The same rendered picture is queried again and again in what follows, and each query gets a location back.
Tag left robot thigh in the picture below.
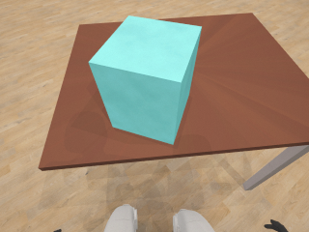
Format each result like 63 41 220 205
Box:
103 205 138 232

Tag right robot hand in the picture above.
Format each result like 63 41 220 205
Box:
264 219 289 232

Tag carton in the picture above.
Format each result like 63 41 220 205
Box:
88 15 202 145

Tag table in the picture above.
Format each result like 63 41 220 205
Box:
38 13 309 190

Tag right robot thigh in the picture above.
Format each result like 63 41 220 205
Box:
173 210 214 232

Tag robot thigh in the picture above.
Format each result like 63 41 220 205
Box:
103 205 138 232
173 210 214 232

